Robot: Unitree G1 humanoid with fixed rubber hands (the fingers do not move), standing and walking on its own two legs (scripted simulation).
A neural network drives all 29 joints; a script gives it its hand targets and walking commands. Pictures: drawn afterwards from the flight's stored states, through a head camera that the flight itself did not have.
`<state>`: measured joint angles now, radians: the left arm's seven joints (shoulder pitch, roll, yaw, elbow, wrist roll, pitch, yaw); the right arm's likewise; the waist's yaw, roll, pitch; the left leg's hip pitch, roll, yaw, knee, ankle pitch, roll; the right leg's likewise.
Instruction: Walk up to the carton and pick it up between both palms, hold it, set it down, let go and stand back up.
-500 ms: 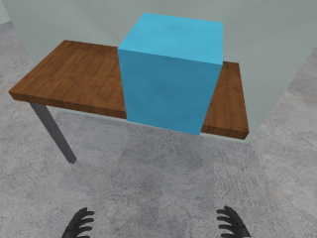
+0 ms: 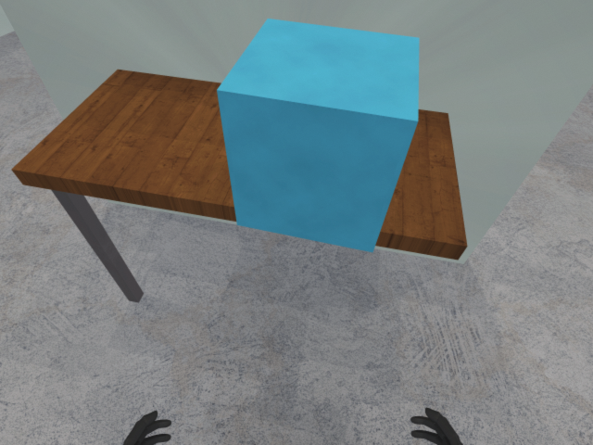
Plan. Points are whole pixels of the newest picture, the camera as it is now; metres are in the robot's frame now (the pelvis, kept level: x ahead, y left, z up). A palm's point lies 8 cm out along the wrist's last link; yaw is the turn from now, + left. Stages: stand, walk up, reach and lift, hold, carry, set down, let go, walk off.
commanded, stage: stand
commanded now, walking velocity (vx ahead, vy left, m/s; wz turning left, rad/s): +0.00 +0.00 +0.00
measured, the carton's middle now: (321, 138) +0.61 -0.06 +0.06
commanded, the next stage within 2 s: walk up in 0.58 s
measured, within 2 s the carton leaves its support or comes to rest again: neither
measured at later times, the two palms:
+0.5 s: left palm out of the picture +0.09 +0.23 -0.12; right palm out of the picture +0.08 -0.23 -0.12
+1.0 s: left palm out of the picture +0.02 +0.29 -0.12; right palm out of the picture +0.09 -0.23 -0.11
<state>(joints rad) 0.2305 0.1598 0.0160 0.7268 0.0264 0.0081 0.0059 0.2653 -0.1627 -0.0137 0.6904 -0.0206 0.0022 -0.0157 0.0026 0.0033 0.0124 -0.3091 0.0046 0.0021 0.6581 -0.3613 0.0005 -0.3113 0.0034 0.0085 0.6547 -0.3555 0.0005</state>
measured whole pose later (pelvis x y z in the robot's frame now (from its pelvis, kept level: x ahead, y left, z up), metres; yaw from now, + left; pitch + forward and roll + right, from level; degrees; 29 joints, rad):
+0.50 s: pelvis +0.02 +0.00 +0.01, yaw +0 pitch +0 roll +0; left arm 0.24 0.16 0.04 0.88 0.02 0.01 0.03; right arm 0.28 -0.16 -0.04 0.84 -0.01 0.00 -0.03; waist 0.00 0.00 0.03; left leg -0.22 0.00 0.01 0.58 -0.35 0.00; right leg -0.24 0.00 0.01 0.59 -0.35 0.00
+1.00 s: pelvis +0.05 +0.03 +0.01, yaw -5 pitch +4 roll +0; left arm 0.40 0.19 0.11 1.06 0.02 0.01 0.03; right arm 0.27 -0.23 -0.10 0.96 -0.03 -0.02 0.00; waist 0.06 -0.01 -0.05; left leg -0.31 0.01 0.06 0.61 -0.37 -0.02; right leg -0.22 -0.03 0.12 0.48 -0.33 0.03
